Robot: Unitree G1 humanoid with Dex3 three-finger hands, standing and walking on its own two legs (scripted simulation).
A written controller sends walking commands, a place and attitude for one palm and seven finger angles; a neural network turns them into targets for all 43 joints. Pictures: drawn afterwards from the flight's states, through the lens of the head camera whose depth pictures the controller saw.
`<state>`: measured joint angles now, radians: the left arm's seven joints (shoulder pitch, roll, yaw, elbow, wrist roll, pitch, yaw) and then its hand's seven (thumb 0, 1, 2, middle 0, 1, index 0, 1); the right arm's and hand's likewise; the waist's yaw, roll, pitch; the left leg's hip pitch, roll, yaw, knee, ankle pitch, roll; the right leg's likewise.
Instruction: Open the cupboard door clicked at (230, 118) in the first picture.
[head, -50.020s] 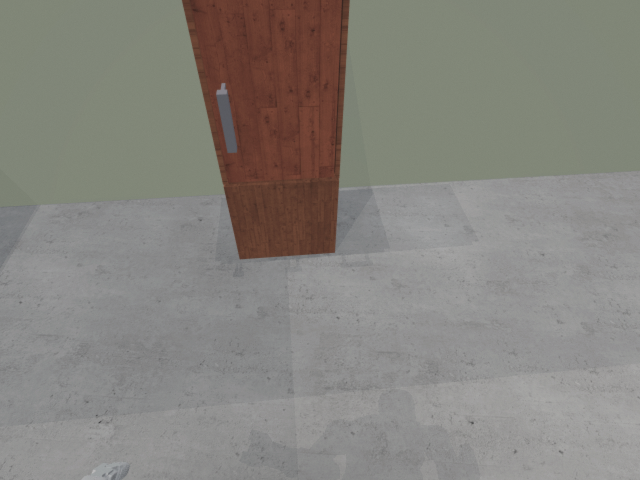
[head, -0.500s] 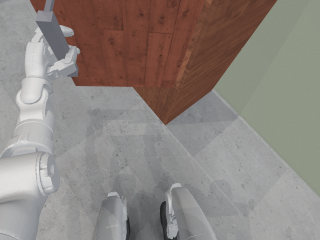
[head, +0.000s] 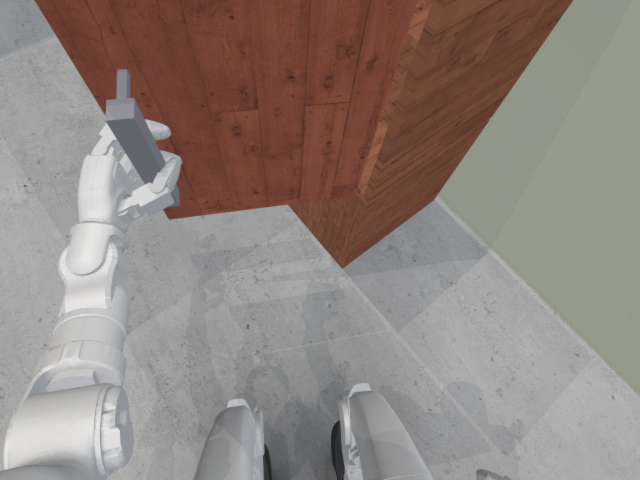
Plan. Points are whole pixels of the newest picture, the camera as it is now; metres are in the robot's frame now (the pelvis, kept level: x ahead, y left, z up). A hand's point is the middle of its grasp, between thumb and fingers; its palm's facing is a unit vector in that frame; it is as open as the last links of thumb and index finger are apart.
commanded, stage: pull the door open along its arc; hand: left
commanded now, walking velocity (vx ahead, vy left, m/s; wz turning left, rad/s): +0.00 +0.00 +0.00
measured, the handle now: (148, 145) +0.52 +0.18 +0.03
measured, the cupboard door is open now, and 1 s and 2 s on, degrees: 62 100 100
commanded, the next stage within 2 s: open thumb and fingers to let go in 0.72 s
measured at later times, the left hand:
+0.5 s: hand (228, 273) +0.35 +0.08 +0.03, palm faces +0.36 -0.93 +0.00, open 6.6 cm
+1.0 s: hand (279, 310) +0.31 +0.03 +0.03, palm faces +0.37 -0.93 -0.03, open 6.9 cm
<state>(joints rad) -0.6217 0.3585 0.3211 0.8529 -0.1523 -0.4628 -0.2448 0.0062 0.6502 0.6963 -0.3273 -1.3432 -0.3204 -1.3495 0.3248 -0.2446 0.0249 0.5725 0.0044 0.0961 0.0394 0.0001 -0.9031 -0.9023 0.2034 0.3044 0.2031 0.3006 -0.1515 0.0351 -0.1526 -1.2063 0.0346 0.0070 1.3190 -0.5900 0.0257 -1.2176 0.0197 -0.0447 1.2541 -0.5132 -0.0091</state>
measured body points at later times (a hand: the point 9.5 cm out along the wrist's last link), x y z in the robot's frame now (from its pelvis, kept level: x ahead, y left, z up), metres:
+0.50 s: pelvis +0.01 -0.03 +0.01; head +0.11 -0.02 +0.45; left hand +0.32 +0.13 +0.03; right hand +0.18 -0.24 -0.11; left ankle +0.01 +0.10 -0.61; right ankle +0.03 -0.12 -0.61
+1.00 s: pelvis +0.00 -0.06 +0.00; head +0.10 -0.07 +0.44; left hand +0.28 +0.08 +0.03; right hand +0.21 -0.25 -0.12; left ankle +0.01 +0.10 -0.61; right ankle +0.03 -0.12 -0.61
